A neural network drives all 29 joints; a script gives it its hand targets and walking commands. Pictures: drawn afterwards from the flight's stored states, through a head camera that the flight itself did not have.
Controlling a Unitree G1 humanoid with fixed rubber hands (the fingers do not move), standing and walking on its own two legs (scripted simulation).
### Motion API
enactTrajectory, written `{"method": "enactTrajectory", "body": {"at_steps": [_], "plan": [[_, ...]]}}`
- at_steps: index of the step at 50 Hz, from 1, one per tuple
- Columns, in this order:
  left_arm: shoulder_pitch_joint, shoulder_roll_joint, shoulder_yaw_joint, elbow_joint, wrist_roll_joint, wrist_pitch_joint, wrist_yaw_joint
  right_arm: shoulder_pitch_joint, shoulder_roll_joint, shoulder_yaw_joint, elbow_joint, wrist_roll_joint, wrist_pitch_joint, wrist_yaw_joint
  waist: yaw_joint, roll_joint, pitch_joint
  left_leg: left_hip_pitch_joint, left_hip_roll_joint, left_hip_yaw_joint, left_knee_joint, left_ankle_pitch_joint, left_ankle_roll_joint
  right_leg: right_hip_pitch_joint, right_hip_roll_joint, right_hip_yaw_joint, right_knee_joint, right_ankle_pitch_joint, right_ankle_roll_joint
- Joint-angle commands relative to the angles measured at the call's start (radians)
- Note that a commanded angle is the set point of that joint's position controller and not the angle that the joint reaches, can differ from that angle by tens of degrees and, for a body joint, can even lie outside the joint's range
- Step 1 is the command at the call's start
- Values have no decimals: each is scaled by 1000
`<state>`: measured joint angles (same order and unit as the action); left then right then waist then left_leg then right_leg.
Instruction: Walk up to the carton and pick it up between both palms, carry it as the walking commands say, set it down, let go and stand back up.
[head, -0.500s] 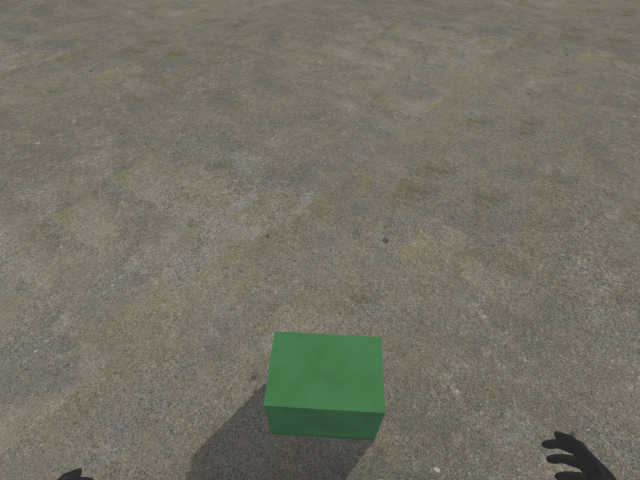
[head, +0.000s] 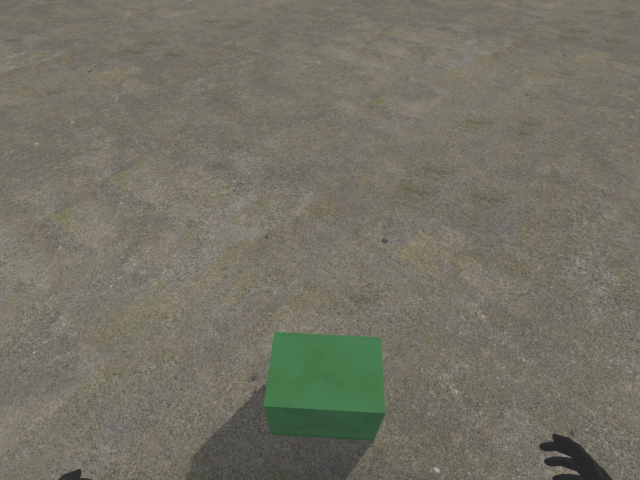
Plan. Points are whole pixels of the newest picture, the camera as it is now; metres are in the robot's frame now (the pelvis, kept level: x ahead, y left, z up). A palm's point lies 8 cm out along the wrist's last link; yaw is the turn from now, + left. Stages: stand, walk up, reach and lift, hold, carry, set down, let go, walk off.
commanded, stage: walk up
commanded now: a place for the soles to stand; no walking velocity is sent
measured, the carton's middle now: (325, 387) +0.47 -0.01 -0.62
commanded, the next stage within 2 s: none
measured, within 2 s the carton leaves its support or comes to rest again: neither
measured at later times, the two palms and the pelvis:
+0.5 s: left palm out of the picture +0.09 +0.38 -0.05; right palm out of the picture +0.12 -0.30 -0.07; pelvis +0.00 +0.04 +0.00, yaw -4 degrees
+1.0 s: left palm out of the picture +0.13 +0.40 -0.09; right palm out of the picture +0.09 -0.25 -0.05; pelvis +0.01 +0.09 +0.00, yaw -6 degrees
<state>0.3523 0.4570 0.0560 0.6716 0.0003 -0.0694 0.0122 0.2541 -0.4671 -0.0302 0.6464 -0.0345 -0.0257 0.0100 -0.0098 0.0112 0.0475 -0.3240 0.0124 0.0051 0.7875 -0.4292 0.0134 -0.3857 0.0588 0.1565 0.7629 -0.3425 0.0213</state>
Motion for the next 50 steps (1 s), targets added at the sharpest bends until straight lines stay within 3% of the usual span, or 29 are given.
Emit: {"method": "enactTrajectory", "body": {"at_steps": [1, 3, 6, 8, 9, 10, 12, 13, 14, 15, 16, 19, 23, 24, 26, 27, 28, 29, 30, 32, 33, 39, 42, 44, 46, 47, 48, 49, 50], "plan": [[11, 265, 54, 3, 17, -25, 8, -53, -145, -73, -32, 17, 0, -7, -1, -83, -24, -87, -4, -39, 3, -38, 56, 84, -213, 410, -242, 215, -222], [-18, 263, 51, -8, 18, -15, 8, -24, -154, -75, -22, 12, -5, -9, -12, -83, -7, -30, -11, -66, -66, -53, 59, 27, -207, 431, -239, 210, -225], [-79, 178, 24, -26, 14, -4, 3, 24, -197, -100, 0, 4, -24, -6, -50, -4, -6, 153, 87, -198, -250, -61, 119, -173, -79, 179, -129, 131, -113], [-3, 189, 36, 3, 4, -10, 15, 10, -264, -122, -31, -9, -10, 1, -47, 175, 1, 175, 252, -330, -366, -106, 227, -222, 22, -67, 58, -59, -60], [14, 199, 38, 10, 9, -16, 21, -5, -252, -122, -44, -7, -2, 7, -42, 159, 15, 119, 300, -333, -367, -53, 266, -177, 16, -129, 101, -135, -47], [36, 198, 46, 17, 8, -19, 22, -28, -233, -117, -48, -12, 5, 10, -20, 158, 41, 40, 288, -296, -346, -22, 265, -112, 1, -127, 72, -162, -52], [104, 205, 52, 47, 12, -36, 22, -77, -215, -105, -60, -14, 20, 18, 25, 114, 12, -45, 157, -148, -168, -13, 181, 62, 14, -63, -171, -140, -80], [173, 270, 75, 62, 22, -47, 29, -83, -169, -96, -86, -5, 26, 17, 49, -71, -14, -160, 57, -67, 81, 19, 121, 158, -110, 216, -301, -66, -123], [190, 339, 96, 60, 24, -47, 34, -93, -145, -88, -113, -6, 33, 14, 52, -155, 19, -376, -33, -16, 232, -158, 53, 247, -272, 580, -356, 39, -237], [183, 367, 101, 47, 23, -44, 38, -103, -182, -91, -117, -10, 42, 6, 57, -110, 28, -414, -20, -128, 276, -274, 55, 220, -332, 750, -380, 39, -295], [171, 370, 110, 43, 22, -42, 45, -80, -198, -102, -110, -10, 42, 8, 42, -67, 37, -396, 0, -147, 300, -259, 50, 234, -345, 721, -339, 113, -324], [114, 310, 94, 6, 19, -30, 57, -23, -183, -108, -71, -15, 37, 13, 16, -107, 4, -327, 16, -117, 236, -152, 39, 224, -232, 484, -258, 300, -258], [53, 294, 81, -18, 19, -15, 52, -20, -174, -102, -37, -2, 41, 14, 14, -204, -29, -179, 6, -61, 163, -81, 31, 88, -193, 411, -226, 347, -239], [12, 300, 84, -25, 22, -6, 50, 11, -180, -105, -24, 3, 35, 12, -7, -227, -45, -84, -11, -52, 93, -43, 30, 17, -179, 392, -206, 283, -239], [-73, 224, 53, -55, 9, 14, 41, 125, -174, -116, 36, -1, 11, 3, -87, -165, -76, 218, -37, 1, -176, 101, 40, -167, -82, 171, -41, 212, -150], [-41, 140, 32, -54, 6, 18, 46, 179, -243, -133, 45, -21, 2, -5, -108, 48, -81, 284, 85, -208, -339, -26, 63, -266, 26, 92, 195, 48, -98], [-6, 94, 12, -50, 6, 22, 52, 109, -294, -136, 11, -16, 0, -10, -48, 152, -11, 227, 314, -522, -459, -94, 120, -375, 95, 37, 304, -238, -45], [3, 227, 47, -19, 8, 25, 57, 5, -317, -139, -21, 0, 1, -7, -40, 33, 24, 70, 424, -600, -508, -204, 170, -320, 7, 24, 364, -255, -22], [21, 240, 52, 1, -4, 28, 49, -41, -290, -134, -23, 2, -1, -6, -10, -9, 83, -38, 385, -550, -523, -281, 195, -244, -21, 11, 367, -206, -23], [74, 204, 58, 38, -3, 29, 19, -79, -232, -110, -26, -7, -12, -8, 26, 50, 79, -26, 276, -374, -470, -289, 181, -201, -19, -21, 316, -117, -25], [89, 196, 60, 48, 4, 32, 8, -37, -244, -114, -31, -4, -17, -8, 10, 83, 41, 13, 260, -336, -463, -278, 165, -191, -11, -35, 279, -100, -39], [75, 181, 55, 35, 10, 35, -11, -8, -220, -113, -42, 1, -20, -1, -7, 193, 10, 16, 263, -256, -430, -271, 178, -124, -43, -100, 96, -105, -38], [106, 168, 54, 48, 15, 27, -11, -22, -228, -98, -44, 11, -7, 3, 18, 138, -22, -72, 241, -202, -355, -243, 174, 80, -16, -163, -77, -52, -55], [113, 167, 54, 57, 20, 16, -2, 17, -189, -80, -23, 17, 5, 5, 18, 111, -31, -65, 190, -147, -234, -250, 124, 125, 0, -87, -218, -89, -77], [36, 237, 55, 26, 38, 10, 11, 2, -146, -67, -33, 29, 6, 2, -11, -86, 36, -133, 81, -77, -47, -195, 52, 46, -171, 273, -345, -139, -154], [-25, 225, 40, 8, 29, 7, 7, -35, -145, -65, -20, 28, -1, 1, -22, -58, 68, -90, 17, -52, -58, -121, 26, -44, -217, 374, -348, -136, -201], [-58, 235, 42, -5, 26, 7, 2, -15, -149, -69, -2, 29, -9, -2, -41, -29, 55, 17, 10, -64, -103, -98, 33, -103, -210, 349, -305, -63, -207], [-77, 206, 23, -13, 21, 8, 1, 26, -164, -75, 9, 24, -22, -4, -62, -6, 8, 136, 50, -108, -203, -49, 48, -142, -158, 224, -220, 62, -166], [-68, 156, 12, -11, 15, 10, 0, 39, -198, -83, 17, 17, -35, -7, -64, 80, -38, 183, 140, -231, -319, -50, 83, -153, -78, 78, -90, 128, -109]]}}
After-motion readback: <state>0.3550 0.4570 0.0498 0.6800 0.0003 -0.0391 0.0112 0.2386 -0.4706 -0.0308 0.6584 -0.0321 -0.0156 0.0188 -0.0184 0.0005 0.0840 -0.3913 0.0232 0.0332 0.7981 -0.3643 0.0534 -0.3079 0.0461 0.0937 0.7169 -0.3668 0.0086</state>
